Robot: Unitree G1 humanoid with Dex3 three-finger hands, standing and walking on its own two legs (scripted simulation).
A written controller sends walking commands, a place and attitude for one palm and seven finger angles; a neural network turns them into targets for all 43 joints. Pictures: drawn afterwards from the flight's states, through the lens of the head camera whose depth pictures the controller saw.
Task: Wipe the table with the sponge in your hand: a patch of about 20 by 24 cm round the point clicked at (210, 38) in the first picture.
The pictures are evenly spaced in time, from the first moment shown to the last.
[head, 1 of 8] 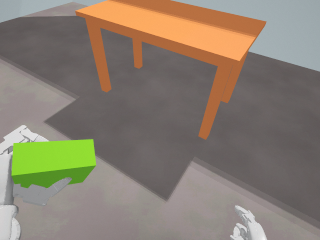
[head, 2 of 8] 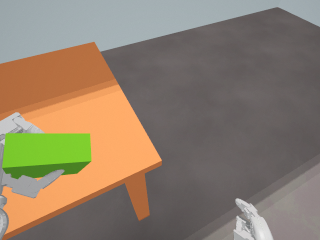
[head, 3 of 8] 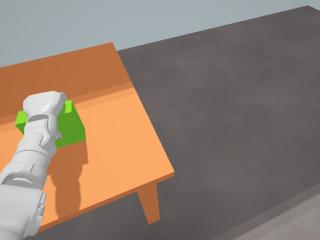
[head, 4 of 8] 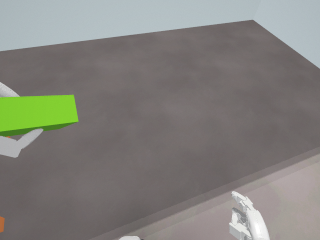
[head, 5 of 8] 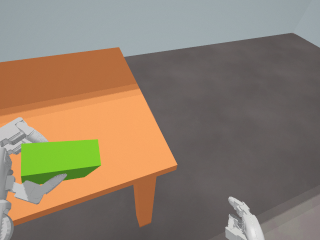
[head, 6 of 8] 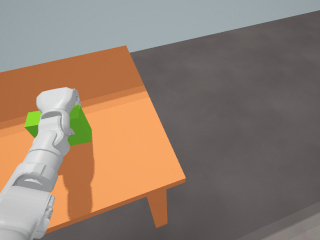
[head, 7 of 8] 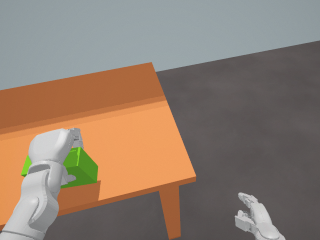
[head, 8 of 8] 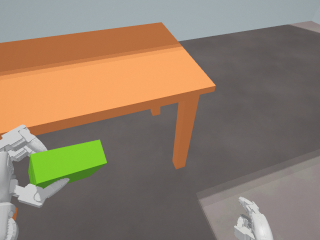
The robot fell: no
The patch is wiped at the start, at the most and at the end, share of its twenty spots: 0.00 1.00 1.00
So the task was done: yes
